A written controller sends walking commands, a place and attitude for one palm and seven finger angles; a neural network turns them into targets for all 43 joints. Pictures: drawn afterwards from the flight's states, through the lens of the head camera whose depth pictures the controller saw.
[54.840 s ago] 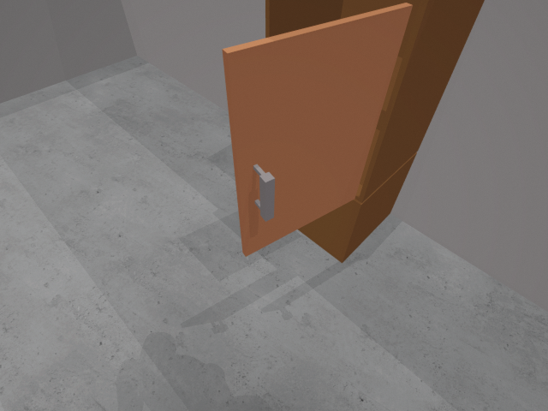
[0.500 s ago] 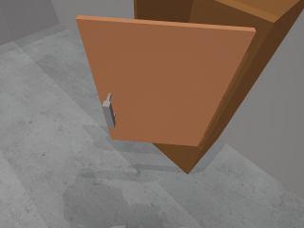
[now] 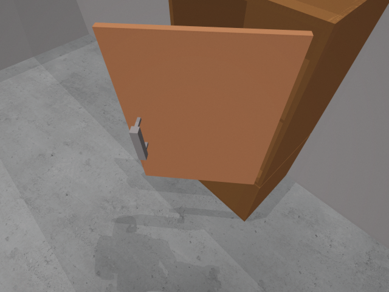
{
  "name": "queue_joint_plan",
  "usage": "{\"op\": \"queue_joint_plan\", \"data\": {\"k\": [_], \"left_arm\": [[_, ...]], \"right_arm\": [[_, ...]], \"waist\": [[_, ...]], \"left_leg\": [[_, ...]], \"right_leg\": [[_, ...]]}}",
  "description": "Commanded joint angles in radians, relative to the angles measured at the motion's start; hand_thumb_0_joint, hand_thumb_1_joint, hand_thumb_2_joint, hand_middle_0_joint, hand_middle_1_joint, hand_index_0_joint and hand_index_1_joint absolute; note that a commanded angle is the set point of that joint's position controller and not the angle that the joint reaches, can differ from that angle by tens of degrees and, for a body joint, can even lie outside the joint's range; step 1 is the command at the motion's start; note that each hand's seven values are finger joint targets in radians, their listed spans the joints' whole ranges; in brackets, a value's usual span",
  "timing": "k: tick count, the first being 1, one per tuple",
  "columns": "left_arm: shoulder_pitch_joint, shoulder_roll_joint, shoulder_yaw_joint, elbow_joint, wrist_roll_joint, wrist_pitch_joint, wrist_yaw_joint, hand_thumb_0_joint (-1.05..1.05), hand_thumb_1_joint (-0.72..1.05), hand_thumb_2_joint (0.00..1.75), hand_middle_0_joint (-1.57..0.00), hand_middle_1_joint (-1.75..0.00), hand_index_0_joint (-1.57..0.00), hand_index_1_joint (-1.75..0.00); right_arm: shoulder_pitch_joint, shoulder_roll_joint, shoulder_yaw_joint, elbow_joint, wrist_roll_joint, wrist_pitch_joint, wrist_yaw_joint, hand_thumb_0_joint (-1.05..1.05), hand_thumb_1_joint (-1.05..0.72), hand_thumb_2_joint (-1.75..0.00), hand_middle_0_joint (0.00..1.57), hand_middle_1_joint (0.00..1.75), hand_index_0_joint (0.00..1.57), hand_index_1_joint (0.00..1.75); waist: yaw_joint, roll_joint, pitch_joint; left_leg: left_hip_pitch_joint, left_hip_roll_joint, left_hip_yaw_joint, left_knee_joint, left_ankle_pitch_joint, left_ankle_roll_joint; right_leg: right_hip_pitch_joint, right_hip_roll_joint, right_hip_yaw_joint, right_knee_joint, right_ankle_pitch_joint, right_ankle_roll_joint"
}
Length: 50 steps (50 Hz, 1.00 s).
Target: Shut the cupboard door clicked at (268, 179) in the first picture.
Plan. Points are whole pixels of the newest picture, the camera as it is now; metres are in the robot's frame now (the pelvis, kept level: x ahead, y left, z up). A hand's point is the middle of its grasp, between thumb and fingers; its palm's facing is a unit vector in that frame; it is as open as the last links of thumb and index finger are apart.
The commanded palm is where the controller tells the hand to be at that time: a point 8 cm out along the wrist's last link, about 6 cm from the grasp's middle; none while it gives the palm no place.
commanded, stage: come to a stop and stand still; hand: left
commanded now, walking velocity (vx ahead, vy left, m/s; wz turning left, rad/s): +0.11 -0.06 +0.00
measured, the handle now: (141, 138) +0.51 +0.21 -0.08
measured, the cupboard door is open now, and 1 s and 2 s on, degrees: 40 40 40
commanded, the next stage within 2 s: look again from close up in 0.32 s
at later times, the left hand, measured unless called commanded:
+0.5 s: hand out of the picture +0.02 +0.19 -0.18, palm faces -0.01 -0.97 -0.24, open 7.4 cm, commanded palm none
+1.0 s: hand out of the picture +0.00 +0.19 -0.17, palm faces +0.00 -0.98 -0.21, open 7.4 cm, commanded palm none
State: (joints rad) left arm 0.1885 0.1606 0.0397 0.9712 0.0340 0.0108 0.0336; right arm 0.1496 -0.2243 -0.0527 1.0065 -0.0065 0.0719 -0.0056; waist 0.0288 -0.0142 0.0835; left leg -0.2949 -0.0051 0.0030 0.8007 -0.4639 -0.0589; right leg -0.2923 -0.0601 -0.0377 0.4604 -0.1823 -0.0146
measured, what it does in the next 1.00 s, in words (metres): steps on the spot: left foot, then right foot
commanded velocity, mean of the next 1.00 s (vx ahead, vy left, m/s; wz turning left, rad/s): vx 0.03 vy -0.04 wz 0.00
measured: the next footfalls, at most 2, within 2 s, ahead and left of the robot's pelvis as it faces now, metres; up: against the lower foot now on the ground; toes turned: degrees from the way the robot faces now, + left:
left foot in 0.08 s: +0.01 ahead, +0.14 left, +0.00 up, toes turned +1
right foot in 0.38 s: +0.02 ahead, -0.08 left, +0.00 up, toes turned -2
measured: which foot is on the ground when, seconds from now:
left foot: up 0.00-0.06, down 0.08-1.00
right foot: down 0.00-0.14, up 0.16-0.36, down 0.38-1.00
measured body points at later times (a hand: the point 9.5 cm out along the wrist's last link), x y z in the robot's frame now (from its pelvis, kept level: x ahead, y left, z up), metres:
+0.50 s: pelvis +0.00 +0.01 -0.01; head +0.04 -0.01 +0.44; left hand +0.02 +0.24 -0.16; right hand -0.02 -0.22 -0.17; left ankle -0.04 +0.15 -0.74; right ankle -0.02 -0.08 -0.74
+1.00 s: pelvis -0.02 +0.02 +0.00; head -0.02 +0.01 +0.45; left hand +0.00 +0.25 -0.16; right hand -0.03 -0.20 -0.17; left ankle -0.03 +0.14 -0.74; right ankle -0.02 -0.08 -0.74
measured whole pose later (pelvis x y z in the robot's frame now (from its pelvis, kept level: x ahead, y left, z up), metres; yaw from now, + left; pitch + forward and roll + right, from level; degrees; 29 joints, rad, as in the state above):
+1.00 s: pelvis -0.02 +0.02 +0.00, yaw -1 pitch -2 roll +0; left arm 0.28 0.16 -0.01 1.08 0.01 -0.02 0.03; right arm 0.31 -0.15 0.02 1.10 -0.02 -0.01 -0.02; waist -0.01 0.01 0.03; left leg -0.15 0.01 0.04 0.45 -0.27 0.00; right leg -0.18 0.02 -0.03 0.46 -0.25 -0.03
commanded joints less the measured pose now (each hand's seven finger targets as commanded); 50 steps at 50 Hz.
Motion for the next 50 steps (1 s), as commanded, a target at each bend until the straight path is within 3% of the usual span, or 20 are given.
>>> {"op": "queue_joint_plan", "data": {"k": [1,2,3,4,5,6,7,11,16,18,20,21,22,24,27,29,32,37,41,50], "left_arm": [[0.031,0.203,0.048,-0.020,-0.005,0.002,0.004,0.00,0.90,0.90,-0.20,-0.30,-0.20,-0.30],[0.022,0.170,0.038,-0.020,-0.014,0.005,0.000,0.00,0.90,0.90,-0.20,-0.30,-0.20,-0.30],[0.033,0.125,0.028,-0.021,-0.021,0.009,-0.005,0.00,0.90,0.90,-0.20,-0.30,-0.20,-0.30],[0.037,0.078,0.017,-0.022,-0.025,0.014,-0.009,0.00,0.90,0.90,-0.20,-0.30,-0.20,-0.30],[0.019,0.080,0.014,-0.016,-0.019,0.016,-0.012,0.00,0.90,0.90,-0.20,-0.30,-0.20,-0.30],[0.048,0.072,0.015,-0.016,-0.013,0.009,-0.022,0.00,0.90,0.90,-0.20,-0.30,-0.20,-0.30],[0.034,0.082,0.014,0.023,-0.003,0.019,-0.024,0.00,0.90,0.90,-0.20,-0.30,-0.20,-0.30],[0.028,0.092,0.012,0.037,-0.012,0.020,-0.035,0.00,0.90,0.90,-0.20,-0.30,-0.20,-0.30],[0.054,0.086,0.015,0.039,-0.018,0.016,-0.037,0.00,0.90,0.90,-0.20,-0.30,-0.20,-0.30],[0.123,0.091,0.017,0.065,-0.021,0.003,-0.034,0.00,0.90,0.90,-0.20,-0.30,-0.20,-0.30],[0.184,0.146,0.022,0.096,-0.018,-0.014,-0.021,0.00,0.90,0.90,-0.20,-0.30,-0.20,-0.30],[0.239,0.160,0.008,0.132,-0.007,-0.038,0.034,0.00,0.90,0.90,-0.20,-0.30,-0.20,-0.30],[0.198,0.176,0.007,0.099,-0.018,-0.056,0.031,0.00,0.90,0.90,-0.20,-0.30,-0.20,-0.30],[0.179,0.143,0.000,0.094,-0.017,-0.072,0.023,0.00,0.90,0.90,-0.20,-0.30,-0.20,-0.30],[0.158,0.105,-0.012,0.082,-0.016,-0.068,0.028,0.00,0.90,0.90,-0.20,-0.30,-0.20,-0.30],[0.127,0.095,-0.020,0.074,-0.023,-0.063,0.025,0.00,0.90,0.90,-0.20,-0.30,-0.20,-0.30],[0.115,0.091,-0.024,0.066,-0.025,-0.052,0.019,0.00,0.90,0.90,-0.20,-0.30,-0.20,-0.30],[0.124,0.103,-0.027,0.071,-0.024,-0.049,0.011,0.00,0.90,0.90,-0.20,-0.30,-0.20,-0.30],[0.118,0.111,-0.027,0.061,-0.026,-0.045,0.007,0.00,0.90,0.90,-0.20,-0.30,-0.20,-0.30],[0.135,0.114,-0.031,0.075,-0.027,-0.045,0.004,0.00,0.90,0.90,-0.20,-0.30,-0.20,-0.30]], "right_arm": [[0.150,-0.019,0.006,-0.014,-0.001,-0.045,-0.006,0.00,-0.90,-0.90,0.20,0.30,0.20,0.30],[0.180,-0.031,0.008,0.000,-0.002,-0.056,-0.009,0.00,-0.90,-0.90,0.20,0.30,0.20,0.30],[0.176,-0.074,0.000,0.001,-0.009,-0.065,-0.013,0.00,-0.90,-0.90,0.20,0.30,0.20,0.30],[0.138,-0.128,-0.003,-0.011,-0.021,-0.066,-0.018,0.00,-0.90,-0.90,0.20,0.30,0.20,0.30],[0.075,-0.130,0.006,-0.030,-0.027,-0.060,-0.022,0.00,-0.90,-0.90,0.20,0.30,0.20,0.30],[0.035,-0.133,0.011,-0.046,-0.030,-0.060,-0.025,0.00,-0.90,-0.90,0.20,0.30,0.20,0.30],[0.025,-0.109,0.014,-0.028,-0.029,-0.073,-0.023,0.00,-0.90,-0.90,0.20,0.30,0.20,0.30],[0.124,-0.094,0.015,0.002,-0.024,-0.078,-0.045,0.00,-0.90,-0.90,0.20,0.30,0.20,0.30],[0.170,-0.101,0.006,0.025,-0.023,-0.077,-0.057,0.00,-0.90,-0.90,0.20,0.30,0.20,0.30],[0.165,-0.091,0.005,0.031,-0.012,-0.077,-0.057,0.00,-0.90,-0.90,0.20,0.30,0.20,0.30],[0.180,-0.029,0.016,0.027,0.002,-0.081,-0.048,0.00,-0.90,-0.90,0.20,0.30,0.20,0.30],[0.074,-0.056,0.014,-0.016,0.003,-0.114,-0.039,0.00,-0.90,-0.90,0.20,0.30,0.20,0.30],[0.146,0.006,0.029,-0.019,0.001,-0.110,-0.028,0.00,-0.90,-0.90,0.20,0.30,0.20,0.30],[0.141,0.022,0.032,-0.013,-0.001,-0.101,-0.023,0.00,-0.90,-0.90,0.20,0.30,0.20,0.30],[0.174,0.017,0.034,-0.006,-0.002,-0.097,-0.027,0.00,-0.90,-0.90,0.20,0.30,0.20,0.30],[0.205,0.025,0.039,0.019,-0.005,-0.097,-0.024,0.00,-0.90,-0.90,0.20,0.30,0.20,0.30],[0.187,0.009,0.042,0.028,-0.011,-0.096,-0.025,0.00,-0.90,-0.90,0.20,0.30,0.20,0.30],[0.189,-0.002,0.046,0.030,-0.012,-0.092,-0.022,0.00,-0.90,-0.90,0.20,0.30,0.20,0.30],[0.189,-0.014,0.052,0.042,-0.013,-0.098,-0.021,0.00,-0.90,-0.90,0.20,0.30,0.20,0.30],[0.196,-0.025,0.056,0.069,-0.008,-0.107,-0.024,0.00,-0.90,-0.90,0.20,0.30,0.20,0.30]], "waist": [[-0.036,-0.174,-0.157],[-0.045,-0.113,-0.154],[-0.041,0.044,-0.137],[-0.032,0.213,-0.081],[-0.019,0.169,-0.018],[0.015,0.083,-0.004],[-0.006,0.182,0.028],[-0.038,0.194,0.086],[-0.035,0.171,-0.007],[-0.011,0.118,-0.068],[-0.013,-0.063,-0.126],[0.005,0.050,-0.138],[-0.039,-0.031,-0.226],[-0.031,-0.085,-0.232],[-0.048,-0.157,-0.170],[-0.067,-0.045,-0.122],[-0.050,0.075,-0.011],[-0.048,-0.044,0.019],[-0.042,0.013,0.016],[-0.030,0.007,-0.015]], "left_leg": [[0.172,-0.009,0.050,-0.385,0.199,0.025],[0.256,0.013,0.023,-0.469,0.242,0.034],[0.264,0.120,-0.106,-0.527,0.178,0.063],[0.116,0.249,-0.253,-0.611,0.039,0.118],[-0.048,0.288,-0.288,-0.661,-0.090,0.159],[-0.131,0.259,-0.234,-0.644,-0.148,0.147],[-0.079,0.211,-0.227,-0.670,-0.106,0.128],[0.050,0.245,-0.229,-0.653,0.153,0.154],[0.199,0.257,-0.168,-0.499,0.616,0.193],[0.175,0.190,-0.116,-0.398,0.653,0.145],[0.030,0.076,-0.002,-0.325,0.335,0.068],[0.080,0.057,0.052,-0.214,0.326,0.040],[0.016,0.058,0.016,-0.194,0.129,0.063],[0.008,0.049,0.024,-0.211,0.103,0.060],[0.046,0.050,0.017,-0.246,0.122,0.065],[0.136,0.067,0.007,-0.321,0.265,0.067],[0.109,0.106,-0.026,-0.357,0.349,0.077],[0.097,0.087,-0.025,-0.391,0.252,0.078],[0.095,0.090,-0.032,-0.426,0.255,0.081],[0.081,0.098,-0.042,-0.450,0.270,0.088]], "right_leg": [[0.080,-0.157,0.196,-0.105,0.050,-0.091],[0.010,-0.102,0.159,-0.078,-0.102,-0.044],[-0.068,-0.035,0.117,-0.007,-0.204,-0.008],[-0.047,0.019,0.044,0.052,-0.209,0.027],[0.040,0.023,0.030,0.078,-0.181,0.030],[0.109,0.023,0.022,0.063,-0.124,0.030],[0.073,0.029,0.013,0.072,-0.087,0.030],[-0.053,0.038,0.028,0.185,-0.153,0.023],[-0.036,0.038,0.019,0.125,-0.182,0.019],[0.119,0.048,0.029,-0.073,0.041,0.008],[0.299,-0.100,0.178,-0.117,0.338,-0.036],[0.245,-0.123,0.205,-0.003,0.859,-0.023],[0.318,-0.143,0.191,0.022,0.763,-0.072],[0.353,-0.149,0.182,0.013,0.869,-0.099],[0.271,-0.130,0.148,-0.001,0.799,-0.099],[0.151,-0.100,0.135,-0.017,0.530,-0.081],[0.061,-0.046,0.126,-0.058,0.188,-0.049],[0.045,-0.041,0.154,-0.129,0.003,-0.045],[0.052,-0.032,0.146,-0.127,-0.050,-0.042],[0.101,-0.036,0.135,-0.105,-0.005,-0.040]]}}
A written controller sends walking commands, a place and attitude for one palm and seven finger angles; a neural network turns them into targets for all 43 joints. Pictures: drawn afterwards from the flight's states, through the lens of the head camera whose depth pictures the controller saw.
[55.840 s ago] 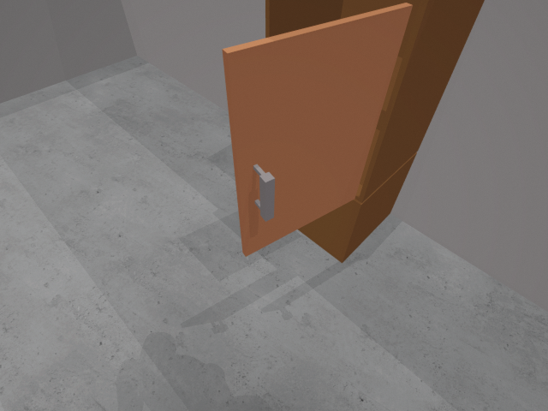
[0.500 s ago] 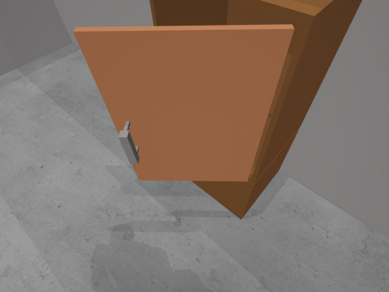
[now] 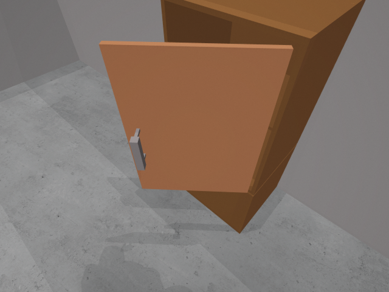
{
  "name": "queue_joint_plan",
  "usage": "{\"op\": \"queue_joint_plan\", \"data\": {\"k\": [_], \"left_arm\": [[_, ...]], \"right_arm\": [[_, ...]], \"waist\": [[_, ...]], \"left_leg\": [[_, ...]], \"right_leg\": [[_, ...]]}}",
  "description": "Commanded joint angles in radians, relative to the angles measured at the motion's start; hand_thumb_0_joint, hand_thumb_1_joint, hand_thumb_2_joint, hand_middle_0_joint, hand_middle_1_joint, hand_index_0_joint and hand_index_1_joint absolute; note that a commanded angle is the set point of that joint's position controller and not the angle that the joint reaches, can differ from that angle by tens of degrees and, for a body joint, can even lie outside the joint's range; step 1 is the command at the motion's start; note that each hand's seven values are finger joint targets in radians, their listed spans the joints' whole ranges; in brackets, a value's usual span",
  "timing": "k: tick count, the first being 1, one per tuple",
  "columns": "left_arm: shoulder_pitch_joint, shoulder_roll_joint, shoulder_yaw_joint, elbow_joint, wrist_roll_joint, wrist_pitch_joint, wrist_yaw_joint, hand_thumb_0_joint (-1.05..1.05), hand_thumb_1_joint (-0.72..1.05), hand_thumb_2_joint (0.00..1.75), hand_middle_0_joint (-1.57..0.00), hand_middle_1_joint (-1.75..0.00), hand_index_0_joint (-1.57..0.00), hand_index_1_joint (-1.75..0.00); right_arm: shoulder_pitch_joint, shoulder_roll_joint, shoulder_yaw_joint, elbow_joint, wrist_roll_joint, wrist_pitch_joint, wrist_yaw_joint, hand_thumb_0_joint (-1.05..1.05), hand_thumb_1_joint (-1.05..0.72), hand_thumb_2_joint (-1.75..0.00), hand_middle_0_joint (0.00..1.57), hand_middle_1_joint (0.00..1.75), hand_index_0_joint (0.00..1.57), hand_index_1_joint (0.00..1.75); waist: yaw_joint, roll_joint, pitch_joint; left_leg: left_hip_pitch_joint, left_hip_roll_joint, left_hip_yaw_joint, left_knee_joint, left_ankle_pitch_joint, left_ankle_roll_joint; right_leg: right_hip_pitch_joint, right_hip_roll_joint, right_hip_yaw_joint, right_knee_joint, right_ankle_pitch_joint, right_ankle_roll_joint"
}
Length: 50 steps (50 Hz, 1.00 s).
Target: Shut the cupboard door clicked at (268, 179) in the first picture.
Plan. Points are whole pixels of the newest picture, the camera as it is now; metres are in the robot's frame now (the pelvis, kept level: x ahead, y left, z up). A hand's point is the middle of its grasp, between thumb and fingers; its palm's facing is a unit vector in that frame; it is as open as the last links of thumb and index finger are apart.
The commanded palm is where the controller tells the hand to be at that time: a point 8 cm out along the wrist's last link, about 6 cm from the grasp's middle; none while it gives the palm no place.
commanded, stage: shuffle to correct the standing spot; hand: left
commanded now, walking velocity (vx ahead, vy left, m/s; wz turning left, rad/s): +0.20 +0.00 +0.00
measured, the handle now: (139, 149) +0.53 +0.20 -0.08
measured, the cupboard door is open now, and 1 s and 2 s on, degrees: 40 40 40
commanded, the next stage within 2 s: come to a stop and stand still in 0.34 s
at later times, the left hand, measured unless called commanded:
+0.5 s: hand out of the picture +0.07 +0.20 -0.19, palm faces -0.01 -0.99 -0.16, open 7.4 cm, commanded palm none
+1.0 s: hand out of the picture +0.16 +0.21 -0.20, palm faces +0.03 -0.98 -0.18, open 7.3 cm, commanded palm none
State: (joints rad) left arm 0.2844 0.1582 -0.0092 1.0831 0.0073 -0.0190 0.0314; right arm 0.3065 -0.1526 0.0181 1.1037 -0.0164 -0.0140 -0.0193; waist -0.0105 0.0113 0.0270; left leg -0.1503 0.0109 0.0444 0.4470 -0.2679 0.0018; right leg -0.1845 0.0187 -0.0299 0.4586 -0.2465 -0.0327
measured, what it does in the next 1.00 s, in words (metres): steps on the spot: right foot, then left foot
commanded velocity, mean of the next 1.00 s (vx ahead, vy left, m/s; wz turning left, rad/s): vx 0.02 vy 0.01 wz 0.00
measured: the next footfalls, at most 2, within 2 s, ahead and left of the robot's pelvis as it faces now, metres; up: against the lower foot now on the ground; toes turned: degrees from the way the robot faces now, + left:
right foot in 0.66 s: +0.21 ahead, -0.12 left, +0.00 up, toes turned -4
left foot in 0.96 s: +0.13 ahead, +0.12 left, +0.00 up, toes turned +4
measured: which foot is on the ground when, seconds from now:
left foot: down 0.00-0.68, up 0.70-0.94, down 0.96-1.00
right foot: down 0.00-0.36, up 0.38-0.64, down 0.66-1.00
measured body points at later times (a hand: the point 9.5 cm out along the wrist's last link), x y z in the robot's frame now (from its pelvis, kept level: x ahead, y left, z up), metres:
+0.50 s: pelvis +0.06 +0.03 -0.01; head +0.09 +0.04 +0.44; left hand +0.07 +0.25 -0.17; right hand +0.00 -0.17 -0.16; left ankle -0.02 +0.12 -0.74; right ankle +0.04 -0.08 -0.68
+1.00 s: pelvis +0.08 +0.03 -0.02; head +0.10 +0.06 +0.43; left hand +0.16 +0.26 -0.18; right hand +0.15 -0.21 -0.15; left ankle +0.09 +0.12 -0.74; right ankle +0.17 -0.11 -0.74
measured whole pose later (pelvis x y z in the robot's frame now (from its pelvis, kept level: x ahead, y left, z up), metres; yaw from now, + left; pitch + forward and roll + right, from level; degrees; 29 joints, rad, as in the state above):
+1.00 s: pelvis +0.08 +0.03 -0.02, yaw +1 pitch -3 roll +1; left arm 0.16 0.20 0.03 0.95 0.02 0.04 0.03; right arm 0.19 -0.16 -0.04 0.96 -0.02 0.01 -0.01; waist -0.01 -0.08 0.10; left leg -0.28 -0.01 0.09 0.66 -0.33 0.03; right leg -0.40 -0.09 -0.05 0.66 -0.23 0.02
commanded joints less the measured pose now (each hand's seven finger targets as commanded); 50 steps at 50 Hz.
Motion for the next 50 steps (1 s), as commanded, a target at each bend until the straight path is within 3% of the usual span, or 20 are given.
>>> {"op": "queue_joint_plan", "data": {"k": [1,6,14,16,18,20,23,29,31,32,33,34,35,37,43,46,47,48,49,50], "left_arm": [[0.049,0.107,0.019,-0.030,0.002,-0.012,0.005,0.00,0.90,0.90,-0.20,-0.30,-0.20,-0.30],[0.077,0.113,0.035,-0.034,0.013,0.002,-0.005,0.00,0.90,0.90,-0.20,-0.30,-0.20,-0.30],[0.129,0.113,0.051,-0.024,0.010,-0.013,-0.008,0.00,0.90,0.90,-0.20,-0.30,-0.20,-0.30],[0.106,0.086,0.047,-0.027,0.011,-0.014,-0.010,0.00,0.90,0.90,-0.20,-0.30,-0.20,-0.30],[0.033,0.046,0.036,-0.059,0.018,-0.023,-0.010,0.00,0.90,0.90,-0.20,-0.30,-0.20,-0.30],[-0.066,0.063,0.040,-0.098,0.015,-0.024,-0.007,0.00,0.90,0.90,-0.20,-0.30,-0.20,-0.30],[-0.117,0.033,0.046,-0.117,0.011,-0.021,-0.025,0.00,0.90,0.90,-0.20,-0.30,-0.20,-0.30],[-0.026,0.017,0.048,-0.105,0.003,0.001,-0.018,0.00,0.90,0.90,-0.20,-0.30,-0.20,-0.30],[0.079,0.108,0.067,-0.078,0.006,-0.014,-0.010,0.00,0.90,0.90,-0.20,-0.30,-0.20,-0.30],[0.116,0.185,0.082,-0.071,0.013,-0.025,0.001,0.00,0.90,0.90,-0.20,-0.30,-0.20,-0.30],[0.141,0.231,0.092,-0.069,0.012,-0.029,0.009,0.00,0.90,0.90,-0.20,-0.30,-0.20,-0.30],[0.133,0.258,0.090,-0.079,0.011,-0.029,0.010,0.00,0.90,0.90,-0.20,-0.30,-0.20,-0.30],[0.070,0.228,0.082,-0.096,0.019,-0.019,0.017,0.00,0.90,0.90,-0.20,-0.30,-0.20,-0.30],[-0.039,0.171,0.066,-0.122,0.020,-0.007,0.017,0.00,0.90,0.90,-0.20,-0.30,-0.20,-0.30],[-0.097,0.207,0.092,-0.173,0.029,0.027,0.013,0.00,0.90,0.90,-0.20,-0.30,-0.20,-0.30],[-0.117,0.196,0.086,-0.183,0.019,0.042,0.005,0.00,0.90,0.90,-0.20,-0.30,-0.20,-0.30],[-0.120,0.161,0.080,-0.193,0.014,0.049,0.002,0.00,0.90,0.90,-0.20,-0.30,-0.20,-0.30],[-0.122,0.235,0.046,-0.227,0.013,0.029,0.013,0.00,0.90,0.90,-0.20,-0.30,-0.20,-0.30],[-0.053,0.149,0.051,-0.258,0.008,0.043,0.013,0.00,0.90,0.90,-0.20,-0.30,-0.20,-0.30],[-0.046,0.133,0.052,-0.249,0.021,0.050,0.010,0.00,0.90,0.90,-0.20,-0.30,-0.20,-0.30]], "right_arm": [[0.051,-0.091,-0.012,-0.019,-0.001,-0.018,-0.010,0.00,-0.90,-0.90,0.20,0.30,0.20,0.30],[0.071,-0.088,-0.023,-0.018,-0.012,-0.006,0.001,0.00,-0.90,-0.90,0.20,0.30,0.20,0.30],[0.107,-0.046,-0.020,-0.025,-0.005,-0.031,0.000,0.00,-0.90,-0.90,0.20,0.30,0.20,0.30],[0.152,-0.068,-0.025,-0.007,-0.005,-0.043,-0.006,0.00,-0.90,-0.90,0.20,0.30,0.20,0.30],[0.274,-0.131,-0.043,0.034,-0.011,-0.050,-0.024,0.00,-0.90,-0.90,0.20,0.30,0.20,0.30],[0.332,-0.124,-0.038,0.045,-0.020,-0.052,-0.031,0.00,-0.90,-0.90,0.20,0.30,0.20,0.30],[0.267,-0.112,-0.039,0.015,-0.022,-0.057,-0.034,0.00,-0.90,-0.90,0.20,0.30,0.20,0.30],[0.140,-0.127,-0.040,-0.021,-0.008,-0.040,-0.042,0.00,-0.90,-0.90,0.20,0.30,0.20,0.30],[0.124,-0.163,-0.058,-0.033,0.008,-0.035,-0.034,0.00,-0.90,-0.90,0.20,0.30,0.20,0.30],[0.138,-0.143,-0.065,-0.040,0.016,-0.033,-0.027,0.00,-0.90,-0.90,0.20,0.30,0.20,0.30],[0.167,-0.088,-0.062,-0.058,0.020,-0.026,-0.026,0.00,-0.90,-0.90,0.20,0.30,0.20,0.30],[0.159,-0.092,-0.070,-0.070,0.027,-0.016,-0.036,0.00,-0.90,-0.90,0.20,0.30,0.20,0.30],[0.135,-0.047,-0.066,-0.076,0.021,-0.010,-0.036,0.00,-0.90,-0.90,0.20,0.30,0.20,0.30],[0.106,-0.013,-0.064,-0.061,0.015,0.023,-0.027,0.00,-0.90,-0.90,0.20,0.30,0.20,0.30],[0.085,-0.024,-0.070,-0.089,0.001,0.033,-0.001,0.00,-0.90,-0.90,0.20,0.30,0.20,0.30],[0.112,-0.028,-0.066,-0.092,0.002,0.025,0.003,0.00,-0.90,-0.90,0.20,0.30,0.20,0.30],[0.119,-0.058,-0.069,-0.095,0.002,0.017,0.002,0.00,-0.90,-0.90,0.20,0.30,0.20,0.30],[0.038,-0.215,-0.079,-0.196,-0.018,0.015,0.009,0.00,-0.90,-0.90,0.20,0.30,0.20,0.30],[-0.085,-0.212,-0.103,-0.272,-0.013,-0.007,0.001,0.00,-0.90,-0.90,0.20,0.30,0.20,0.30],[-0.138,-0.211,-0.109,-0.295,-0.014,-0.003,-0.001,0.00,-0.90,-0.90,0.20,0.30,0.20,0.30]], "waist": [[0.010,-0.025,0.040],[0.018,-0.034,0.119],[0.010,-0.069,0.109],[-0.014,0.059,0.085],[-0.062,0.240,0.072],[-0.091,0.176,0.092],[-0.064,0.074,0.128],[0.032,0.119,0.028],[0.081,0.060,-0.061],[0.088,-0.069,-0.117],[0.081,-0.217,-0.186],[0.071,-0.199,-0.215],[0.045,-0.139,-0.094],[0.014,-0.225,-0.039],[0.005,-0.151,-0.092],[-0.026,-0.141,-0.057],[-0.032,-0.047,-0.032],[-0.050,0.194,-0.079],[0.005,0.242,-0.163],[0.008,0.323,-0.148]], "left_leg": [[-0.065,0.079,-0.079,-0.092,0.014,0.029],[-0.165,0.056,-0.082,-0.068,-0.252,0.048],[-0.166,0.025,-0.026,0.062,-0.089,0.051],[-0.046,0.087,-0.103,-0.010,0.027,0.080],[0.150,0.272,-0.342,-0.103,0.379,0.200],[0.282,0.362,-0.412,-0.090,0.730,0.283],[0.200,0.335,-0.319,-0.096,0.696,0.269],[0.046,0.195,-0.082,-0.003,0.885,0.119],[0.023,0.147,-0.080,0.127,0.742,0.066],[-0.103,0.092,-0.062,0.268,0.457,0.036],[-0.220,-0.021,-0.012,0.453,-0.157,0.001],[-0.189,-0.020,-0.073,0.567,-0.412,0.008],[-0.220,-0.013,-0.091,0.558,-0.413,0.011],[-0.211,0.020,-0.067,0.603,-0.376,-0.006],[-0.133,-0.003,0.023,0.383,-0.182,-0.033],[0.029,-0.020,0.057,0.102,-0.010,-0.024],[0.049,0.018,-0.003,-0.013,-0.018,-0.010],[-0.001,0.115,-0.104,-0.120,0.212,0.008],[-0.103,0.204,-0.168,-0.080,0.136,0.055],[-0.117,0.178,-0.172,-0.098,0.097,0.070]], "right_leg": [[-0.008,-0.111,0.125,-0.097,-0.022,-0.024],[-0.082,-0.101,0.149,-0.096,-0.360,-0.047],[-0.064,-0.142,0.180,-0.057,-0.222,-0.093],[-0.135,-0.080,0.086,0.078,-0.102,-0.064],[-0.337,0.009,-0.070,0.369,-0.182,-0.017],[-0.540,-0.036,-0.018,0.581,-0.371,-0.023],[-0.530,-0.086,-0.015,0.590,-0.322,-0.023],[-0.132,-0.027,-0.078,0.208,0.017,-0.006],[0.084,-0.049,-0.058,0.018,0.277,-0.006],[0.226,-0.189,0.088,0.062,0.615,-0.062],[0.317,-0.396,0.284,0.078,1.107,-0.187],[0.246,-0.490,0.314,0.038,1.178,-0.279],[0.119,-0.466,0.251,0.025,1.100,-0.264],[-0.036,-0.401,0.234,-0.028,0.819,-0.234],[-0.136,-0.318,0.173,-0.058,0.316,-0.164],[-0.267,-0.247,0.142,-0.032,-0.006,-0.080],[-0.304,-0.193,0.104,0.039,-0.110,-0.040],[-0.124,-0.107,-0.002,0.155,-0.039,0.022],[-0.109,-0.070,-0.016,0.228,-0.159,0.025],[-0.138,-0.056,-0.015,0.243,-0.125,0.013]]}}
